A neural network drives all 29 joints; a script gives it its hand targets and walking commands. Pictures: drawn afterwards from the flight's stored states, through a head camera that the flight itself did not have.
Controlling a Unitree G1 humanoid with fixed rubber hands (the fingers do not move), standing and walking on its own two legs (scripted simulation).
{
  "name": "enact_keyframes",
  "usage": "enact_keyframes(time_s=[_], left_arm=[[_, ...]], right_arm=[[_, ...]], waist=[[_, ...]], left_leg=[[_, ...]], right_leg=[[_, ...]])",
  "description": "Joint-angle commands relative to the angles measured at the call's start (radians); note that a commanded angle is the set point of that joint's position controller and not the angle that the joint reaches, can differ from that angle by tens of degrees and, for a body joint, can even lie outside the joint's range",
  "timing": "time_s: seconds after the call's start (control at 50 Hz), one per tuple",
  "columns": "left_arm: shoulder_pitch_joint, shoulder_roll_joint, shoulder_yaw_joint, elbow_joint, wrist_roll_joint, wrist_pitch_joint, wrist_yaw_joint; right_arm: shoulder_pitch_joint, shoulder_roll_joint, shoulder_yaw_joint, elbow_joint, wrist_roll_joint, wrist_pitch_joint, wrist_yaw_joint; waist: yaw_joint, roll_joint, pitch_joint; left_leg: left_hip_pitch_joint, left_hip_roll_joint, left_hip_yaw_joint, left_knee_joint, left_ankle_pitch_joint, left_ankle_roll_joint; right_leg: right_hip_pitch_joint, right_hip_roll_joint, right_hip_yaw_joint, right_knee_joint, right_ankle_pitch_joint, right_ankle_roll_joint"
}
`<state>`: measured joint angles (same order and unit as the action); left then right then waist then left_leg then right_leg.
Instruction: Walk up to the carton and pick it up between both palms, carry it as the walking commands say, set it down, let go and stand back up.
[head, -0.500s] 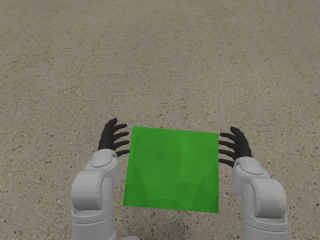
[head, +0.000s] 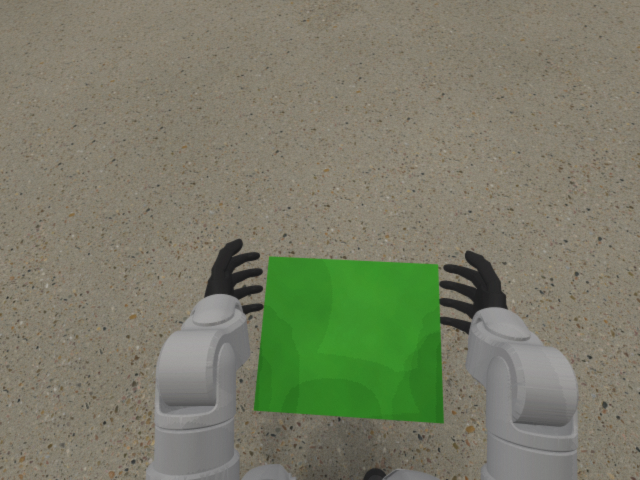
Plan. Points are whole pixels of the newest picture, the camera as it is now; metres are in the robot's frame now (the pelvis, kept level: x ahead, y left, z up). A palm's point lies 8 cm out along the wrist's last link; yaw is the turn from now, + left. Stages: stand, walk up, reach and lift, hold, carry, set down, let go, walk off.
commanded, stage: carry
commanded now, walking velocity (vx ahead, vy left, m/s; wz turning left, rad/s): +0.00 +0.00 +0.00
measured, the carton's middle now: (347, 337) +0.29 +0.00 -0.04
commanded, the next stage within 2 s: none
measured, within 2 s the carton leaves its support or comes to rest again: neither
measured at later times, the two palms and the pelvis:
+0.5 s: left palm (276, 186) +0.43 +0.08 +0.11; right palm (513, 207) +0.40 -0.20 +0.09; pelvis +0.15 -0.03 -0.01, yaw -4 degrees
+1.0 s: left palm (373, 141) +0.54 -0.05 +0.07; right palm (586, 200) +0.43 -0.31 +0.06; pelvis +0.23 -0.07 -0.01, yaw -19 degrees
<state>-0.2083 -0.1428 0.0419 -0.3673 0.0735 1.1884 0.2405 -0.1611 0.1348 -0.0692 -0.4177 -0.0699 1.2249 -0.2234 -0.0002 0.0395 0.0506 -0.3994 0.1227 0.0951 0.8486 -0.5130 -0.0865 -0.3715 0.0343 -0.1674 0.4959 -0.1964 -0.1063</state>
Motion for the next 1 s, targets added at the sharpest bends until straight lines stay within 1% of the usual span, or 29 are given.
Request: enact_keyframes(time_s=[0.0, 0.04, 0.06, 0.12, 0.14, 0.2, 0.24, 0.28, 0.32, 0.42, 0.5, 0.52, 0.54, 0.56, 0.58, 0.6, 0.62, 0.66, 0.72, 0.74, 0.78, 0.8, 0.82, 0.84, 0.86, 0.9, 0.94, 0.96, 0.98], left_arm=[[-0.332, -1.114, -0.606, -0.170, -0.394, -0.049, -0.278], [-0.347, -1.130, -0.636, -0.193, -0.421, -0.056, -0.292], [-0.316, -1.114, -0.640, -0.179, -0.418, -0.053, -0.295], [-0.332, -1.071, -0.655, -0.206, -0.418, -0.037, -0.296], [-0.331, -1.052, -0.649, -0.198, -0.399, -0.024, -0.293], [-0.254, -1.029, -0.634, -0.178, -0.372, -0.014, -0.290], [-0.211, -0.964, -0.557, -0.048, -0.321, -0.017, -0.292], [-0.270, -1.002, -0.609, -0.135, -0.355, -0.015, -0.286], [-0.245, -1.007, -0.592, -0.139, -0.351, -0.005, -0.281], [-0.245, -0.940, -0.539, -0.099, -0.328, 0.024, -0.269], [-0.310, -0.950, -0.565, -0.103, -0.368, 0.031, -0.280], [-0.360, -0.960, -0.592, -0.128, -0.390, 0.027, -0.283], [-0.368, -0.980, -0.600, -0.135, -0.404, 0.022, -0.288], [-0.407, -0.974, -0.611, -0.149, -0.407, 0.025, -0.288], [-0.431, -0.973, -0.621, -0.171, -0.412, 0.027, -0.286], [-0.429, -0.960, -0.639, -0.173, -0.413, 0.027, -0.288], [-0.404, -0.980, -0.632, -0.146, -0.406, 0.024, -0.291], [-0.356, -0.992, -0.603, -0.098, -0.392, 0.018, -0.290], [-0.331, -1.029, -0.587, -0.112, -0.390, -0.007, -0.282], [-0.331, -1.029, -0.591, -0.135, -0.388, -0.011, -0.278], [-0.358, -1.046, -0.594, -0.139, -0.382, -0.011, -0.274], [-0.343, -1.030, -0.592, -0.130, -0.374, -0.006, -0.269], [-0.292, -1.008, -0.572, -0.107, -0.362, -0.004, -0.268], [-0.251, -0.992, -0.557, -0.055, -0.352, 0.006, -0.267], [-0.221, -0.990, -0.560, -0.022, -0.340, 0.006, -0.264], [-0.231, -1.024, -0.566, -0.045, -0.331, -0.001, -0.264], [-0.288, -1.038, -0.574, -0.091, -0.336, -0.008, -0.268], [-0.318, -1.066, -0.606, -0.141, -0.359, -0.018, -0.268], [-0.313, -1.072, -0.609, -0.160, -0.363, -0.024, -0.269]], right_arm=[[-0.421, 1.047, 0.639, -0.206, 0.372, -0.081, 0.257], [-0.418, 1.042, 0.628, -0.247, 0.353, -0.094, 0.252], [-0.391, 1.025, 0.624, -0.255, 0.344, -0.096, 0.252], [-0.367, 0.985, 0.594, -0.243, 0.320, -0.097, 0.250], [-0.343, 0.986, 0.588, -0.190, 0.313, -0.080, 0.251], [-0.344, 0.977, 0.611, -0.196, 0.325, -0.070, 0.255], [-0.356, 0.912, 0.574, -0.118, 0.297, -0.071, 0.257], [-0.395, 0.958, 0.627, -0.193, 0.336, -0.058, 0.251], [-0.451, 0.971, 0.667, -0.243, 0.369, -0.043, 0.248], [-0.425, 0.953, 0.641, -0.146, 0.358, -0.010, 0.235], [-0.426, 0.959, 0.601, -0.137, 0.331, -0.015, 0.222], [-0.425, 0.964, 0.583, -0.135, 0.317, -0.019, 0.221], [-0.435, 0.983, 0.591, -0.173, 0.326, -0.031, 0.222], [-0.435, 0.993, 0.586, -0.157, 0.331, -0.032, 0.222], [-0.417, 1.010, 0.576, -0.124, 0.330, -0.035, 0.219], [-0.370, 1.012, 0.556, -0.095, 0.322, -0.039, 0.218], [-0.380, 1.023, 0.559, -0.108, 0.318, -0.042, 0.216], [-0.431, 1.005, 0.574, -0.130, 0.317, -0.045, 0.218], [-0.494, 1.009, 0.612, -0.219, 0.350, -0.064, 0.225], [-0.489, 1.001, 0.615, -0.248, 0.355, -0.069, 0.227], [-0.472, 1.002, 0.622, -0.233, 0.362, -0.067, 0.232], [-0.390, 0.988, 0.599, -0.157, 0.341, -0.056, 0.230], [-0.401, 0.965, 0.608, -0.167, 0.348, -0.050, 0.229], [-0.395, 0.954, 0.620, -0.166, 0.344, -0.039, 0.231], [-0.427, 0.945, 0.639, -0.161, 0.350, -0.036, 0.238], [-0.466, 0.971, 0.646, -0.171, 0.391, -0.048, 0.257], [-0.490, 1.009, 0.653, -0.166, 0.404, -0.048, 0.264], [-0.463, 1.040, 0.656, -0.177, 0.406, -0.053, 0.268], [-0.467, 1.047, 0.654, -0.200, 0.408, -0.062, 0.265]], waist=[[0.015, -0.200, -0.563], [0.007, -0.194, -0.603], [-0.001, -0.143, -0.621], [-0.009, 0.047, -0.659], [-0.005, 0.094, -0.635], [0.006, 0.056, -0.634], [0.008, -0.068, -0.606], [0.008, -0.163, -0.531], [0.026, -0.251, -0.465], [0.026, -0.222, -0.359], [0.022, -0.211, -0.333], [0.012, -0.187, -0.335], [-0.016, -0.152, -0.412], [-0.041, -0.006, -0.454], [-0.050, 0.254, -0.494], [-0.033, 0.224, -0.486], [-0.028, 0.141, -0.434], [-0.007, 0.021, -0.409], [0.002, 0.101, -0.455], [-0.005, 0.163, -0.453], [-0.002, 0.146, -0.461], [0.009, 0.107, -0.466], [0.024, -0.100, -0.476], [0.021, -0.377, -0.480], [0.023, -0.347, -0.464], [0.023, -0.178, -0.445], [0.019, -0.198, -0.454], [0.020, -0.237, -0.459], [0.020, -0.217, -0.492]], left_leg=[[0.108, -0.028, 0.002, -0.239, 0.162, 0.037], [0.171, -0.046, 0.025, -0.341, 0.319, 0.049], [0.228, -0.038, 0.032, -0.457, 0.463, 0.051], [0.483, 0.189, -0.172, -0.358, 1.118, 0.182], [0.485, 0.208, -0.159, -0.320, 1.232, 0.205], [0.352, 0.115, -0.056, -0.319, 1.016, 0.151], [0.189, 0.045, -0.014, -0.291, 0.790, 0.107], [0.035, -0.023, 0.033, -0.252, 0.473, 0.057], [-0.156, -0.086, 0.069, -0.151, 0.174, 0.029], [-0.215, -0.110, 0.017, -0.023, 0.118, 0.032], [-0.062, -0.145, 0.065, -0.196, 0.229, 0.038], [0.065, -0.132, 0.062, -0.257, 0.341, 0.058], [0.305, -0.057, 0.006, -0.349, 0.561, 0.107], [0.540, 0.120, -0.135, -0.348, 1.030, 0.194], [0.687, 0.386, -0.401, -0.326, 1.521, 0.381], [0.529, 0.406, -0.361, -0.317, 1.457, 0.414], [0.442, 0.381, -0.308, -0.330, 1.313, 0.394], [0.406, 0.305, -0.160, -0.355, 1.078, 0.291], [0.368, 0.250, -0.018, -0.289, 1.014, 0.190], [0.351, 0.241, 0.014, -0.278, 0.973, 0.182], [0.271, 0.205, 0.087, -0.182, 0.906, 0.140], [0.193, 0.166, 0.113, -0.102, 0.848, 0.096], [0.015, 0.108, 0.109, 0.046, 0.547, 0.029], [-0.205, -0.016, 0.086, 0.214, -0.115, -0.019], [-0.221, -0.038, -0.005, 0.290, -0.244, -0.021], [-0.247, -0.042, -0.041, 0.220, -0.162, -0.005], [-0.213, -0.034, -0.042, 0.159, -0.084, 0.009], [-0.197, -0.045, -0.032, 0.074, -0.043, 0.013], [-0.178, -0.059, -0.031, 0.055, -0.021, 0.014]], right_leg=[[0.350, -0.282, 0.182, -0.072, 0.749, -0.081], [0.359, -0.267, 0.166, -0.021, 0.805, -0.032], [0.355, -0.237, 0.129, 0.023, 0.751, 0.002], [0.131, -0.163, 0.144, 0.081, 0.293, 0.100], [0.112, -0.152, 0.167, 0.054, 0.195, 0.111], [0.280, -0.175, 0.197, 0.032, 0.468, 0.109], [0.421, -0.210, 0.203, 0.046, 0.792, 0.112], [0.506, -0.264, 0.256, 0.051, 1.187, 0.102], [0.629, -0.308, 0.333, 0.046, 1.433, 0.076], [0.535, -0.291, 0.379, 0.030, 1.319, 0.054], [0.415, -0.214, 0.309, 0.106, 1.376, 0.105], [0.309, -0.196, 0.294, 0.160, 1.318, 0.128], [0.155, -0.180, 0.267, 0.261, 1.110, 0.146], [-0.056, -0.108, 0.225, 0.431, 0.675, 0.201], [-0.300, 0.026, 0.186, 0.781, -0.300, 0.209], [-0.215, -0.035, 0.272, 0.883, -0.512, 0.168], [-0.208, -0.074, 0.295, 0.826, -0.517, 0.153], [-0.220, -0.100, 0.246, 0.622, -0.428, 0.122], [-0.078, -0.084, 0.156, 0.325, -0.278, 0.125], [-0.041, -0.055, 0.103, 0.281, -0.230, 0.122], [0.098, -0.010, 0.033, 0.117, -0.096, 0.104], [0.184, -0.018, 0.077, 0.053, 0.014, 0.082], [0.355, -0.150, 0.272, 0.039, 0.517, 0.036], [0.486, -0.355, 0.555, 0.024, 1.105, -0.045], [0.448, -0.397, 0.629, 0.054, 1.282, -0.111], [0.402, -0.340, 0.544, 0.064, 1.147, -0.124], [0.375, -0.301, 0.433, 0.094, 0.987, -0.097], [0.374, -0.276, 0.426, 0.116, 0.970, -0.093], [0.388, -0.272, 0.432, 0.121, 0.974, -0.092]])
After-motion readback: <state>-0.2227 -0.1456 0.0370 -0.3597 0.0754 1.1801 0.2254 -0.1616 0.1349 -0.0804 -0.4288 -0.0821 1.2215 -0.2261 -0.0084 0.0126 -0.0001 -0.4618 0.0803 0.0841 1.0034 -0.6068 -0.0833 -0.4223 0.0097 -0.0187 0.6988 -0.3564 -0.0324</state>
